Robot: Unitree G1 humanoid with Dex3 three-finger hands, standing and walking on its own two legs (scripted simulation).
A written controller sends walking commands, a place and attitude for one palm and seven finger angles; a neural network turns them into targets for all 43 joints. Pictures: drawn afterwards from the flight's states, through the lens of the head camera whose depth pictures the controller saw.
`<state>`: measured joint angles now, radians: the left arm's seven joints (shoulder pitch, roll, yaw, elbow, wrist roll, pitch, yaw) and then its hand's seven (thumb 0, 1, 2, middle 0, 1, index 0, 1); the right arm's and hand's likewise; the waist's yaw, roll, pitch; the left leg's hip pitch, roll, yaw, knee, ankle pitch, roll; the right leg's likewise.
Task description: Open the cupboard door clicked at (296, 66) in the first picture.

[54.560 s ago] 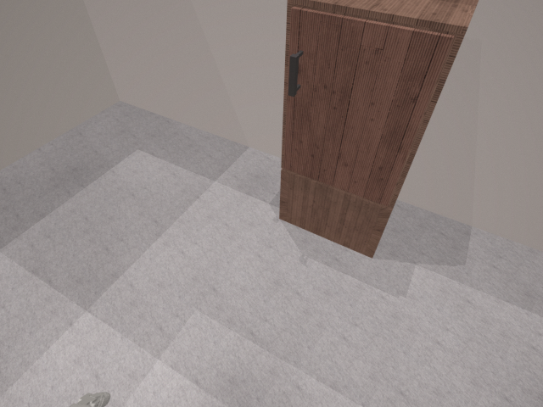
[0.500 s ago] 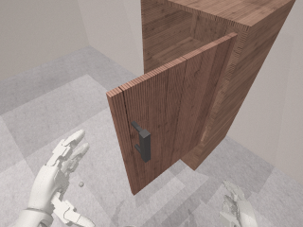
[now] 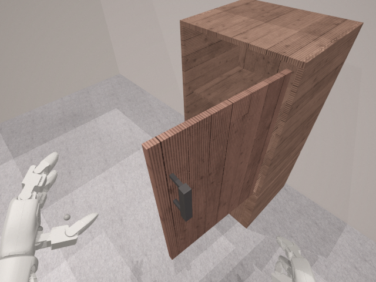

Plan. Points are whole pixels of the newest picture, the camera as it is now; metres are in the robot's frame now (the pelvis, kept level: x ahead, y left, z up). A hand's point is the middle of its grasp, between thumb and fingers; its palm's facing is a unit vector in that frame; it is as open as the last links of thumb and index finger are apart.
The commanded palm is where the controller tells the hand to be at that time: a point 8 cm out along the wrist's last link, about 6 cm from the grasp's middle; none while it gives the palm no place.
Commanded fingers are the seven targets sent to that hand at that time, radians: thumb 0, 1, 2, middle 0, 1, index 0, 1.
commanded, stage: draw the hand back to the body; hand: left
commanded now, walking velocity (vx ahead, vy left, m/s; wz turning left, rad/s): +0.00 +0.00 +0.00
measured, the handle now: (180, 197) +0.30 +0.06 +0.01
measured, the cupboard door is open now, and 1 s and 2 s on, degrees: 84 84 84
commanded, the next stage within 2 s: step back with the hand held close in 0.64 s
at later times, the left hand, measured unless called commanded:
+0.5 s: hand (60, 205) +0.19 +0.23 +0.15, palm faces +0.43 -0.80 -0.42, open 7.6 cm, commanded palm +0.14 +0.27 +0.17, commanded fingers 0.00 0.90 0.90 -0.20 -0.30 -0.20 -0.30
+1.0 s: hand (60, 202) +0.19 +0.23 +0.16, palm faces +0.33 -0.79 -0.52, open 7.4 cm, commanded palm +0.13 +0.27 +0.18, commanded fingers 0.00 0.90 0.90 -0.20 -0.30 -0.20 -0.30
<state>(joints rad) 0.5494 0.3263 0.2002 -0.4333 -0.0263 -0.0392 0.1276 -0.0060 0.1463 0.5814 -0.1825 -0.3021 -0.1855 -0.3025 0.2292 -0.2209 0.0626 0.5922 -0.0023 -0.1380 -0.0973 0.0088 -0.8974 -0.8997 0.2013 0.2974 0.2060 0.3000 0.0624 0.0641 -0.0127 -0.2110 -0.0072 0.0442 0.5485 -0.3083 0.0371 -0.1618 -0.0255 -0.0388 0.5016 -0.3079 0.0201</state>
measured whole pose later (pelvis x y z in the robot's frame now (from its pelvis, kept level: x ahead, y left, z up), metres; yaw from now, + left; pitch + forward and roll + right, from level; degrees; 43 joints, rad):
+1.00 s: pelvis -0.02 -0.02 +0.01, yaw -2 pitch +0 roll -1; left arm 0.53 0.39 0.37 -0.43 -0.05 -0.13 0.10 0.01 0.89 0.90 -0.21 -0.30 -0.22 -0.30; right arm 0.14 -0.25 -0.01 0.58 0.00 -0.04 -0.09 0.01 -0.90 -0.90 0.20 0.30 0.21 0.30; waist 0.03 0.07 0.04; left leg -0.21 0.03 0.07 0.42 -0.21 0.01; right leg -0.17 0.02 -0.01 0.37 -0.19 -0.01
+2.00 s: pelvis -0.21 +0.01 -0.01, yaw -7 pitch +3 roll -1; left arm 0.52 0.43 0.39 -0.56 -0.05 -0.22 0.13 0.01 0.89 0.90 -0.21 -0.30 -0.22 -0.30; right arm 0.12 -0.18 0.02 0.66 -0.02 -0.12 -0.05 0.01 -0.90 -0.90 0.20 0.30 0.21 0.30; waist 0.06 -0.02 0.01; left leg -0.60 0.01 0.06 0.74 -0.30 -0.02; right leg -0.12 0.02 0.03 0.48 -0.41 -0.01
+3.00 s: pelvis -0.30 +0.04 -0.01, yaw -1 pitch +1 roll +1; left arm 0.30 0.34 0.18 0.16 0.03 -0.03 0.03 0.00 0.90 0.90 -0.20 -0.30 -0.21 -0.30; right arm 0.17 -0.28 -0.02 0.79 -0.02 -0.08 0.00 0.00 -0.90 -0.90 0.20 0.30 0.21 0.30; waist 0.00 0.06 -0.02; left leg -0.32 -0.03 0.00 0.60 -0.30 0.01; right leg -0.39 -0.06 -0.01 0.65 -0.28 0.00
